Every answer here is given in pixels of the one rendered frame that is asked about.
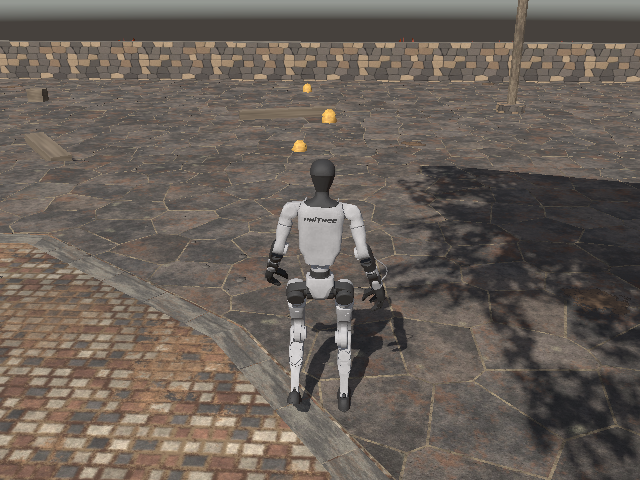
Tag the right robot forearm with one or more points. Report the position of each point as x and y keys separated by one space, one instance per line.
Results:
x=371 y=270

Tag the robot left upper arm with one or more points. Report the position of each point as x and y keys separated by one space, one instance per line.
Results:
x=290 y=210

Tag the left robot forearm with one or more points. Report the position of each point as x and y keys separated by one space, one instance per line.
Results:
x=274 y=260

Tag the robot right hand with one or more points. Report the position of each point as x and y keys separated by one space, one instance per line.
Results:
x=379 y=295

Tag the humanoid robot head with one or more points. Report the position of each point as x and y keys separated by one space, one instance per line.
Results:
x=322 y=172

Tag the robot right upper arm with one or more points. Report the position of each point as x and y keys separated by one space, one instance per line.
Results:
x=353 y=213

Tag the robot left hand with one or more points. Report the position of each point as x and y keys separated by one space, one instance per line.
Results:
x=271 y=279

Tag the robot left shin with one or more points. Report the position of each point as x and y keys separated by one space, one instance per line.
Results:
x=296 y=352

